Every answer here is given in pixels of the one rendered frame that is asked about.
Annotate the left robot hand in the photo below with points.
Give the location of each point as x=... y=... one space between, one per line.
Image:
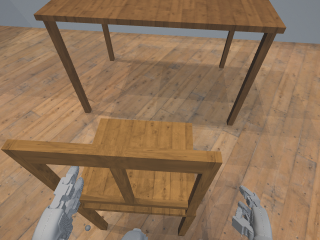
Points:
x=56 y=219

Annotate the table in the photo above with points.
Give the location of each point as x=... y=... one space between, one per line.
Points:
x=257 y=16

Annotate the robot left thigh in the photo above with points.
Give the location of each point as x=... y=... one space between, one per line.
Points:
x=134 y=235

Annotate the chair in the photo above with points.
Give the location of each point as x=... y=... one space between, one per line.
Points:
x=132 y=166

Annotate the right robot hand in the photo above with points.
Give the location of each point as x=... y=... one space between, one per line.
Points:
x=255 y=221

